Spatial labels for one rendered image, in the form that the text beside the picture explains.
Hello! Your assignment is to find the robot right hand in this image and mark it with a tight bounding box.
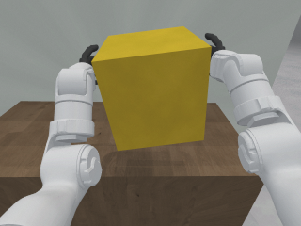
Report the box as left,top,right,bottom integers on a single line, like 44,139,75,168
205,33,226,75

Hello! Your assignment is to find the right robot upper arm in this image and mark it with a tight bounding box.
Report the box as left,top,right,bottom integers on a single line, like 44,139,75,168
238,121,301,226

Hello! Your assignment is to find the left robot upper arm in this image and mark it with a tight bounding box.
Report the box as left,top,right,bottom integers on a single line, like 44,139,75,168
0,144,103,226

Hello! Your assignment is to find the left robot forearm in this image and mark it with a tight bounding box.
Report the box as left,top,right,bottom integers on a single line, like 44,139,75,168
40,62,96,180

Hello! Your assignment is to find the right robot forearm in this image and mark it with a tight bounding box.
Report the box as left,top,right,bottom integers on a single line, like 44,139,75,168
209,50,301,136

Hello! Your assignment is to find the robot left hand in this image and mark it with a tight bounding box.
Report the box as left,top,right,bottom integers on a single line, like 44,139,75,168
79,44,99,85

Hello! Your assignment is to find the pedestal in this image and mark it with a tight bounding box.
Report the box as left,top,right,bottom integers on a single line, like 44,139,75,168
0,101,264,226

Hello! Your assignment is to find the carton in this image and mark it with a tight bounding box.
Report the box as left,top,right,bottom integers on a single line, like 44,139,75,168
91,26,212,151

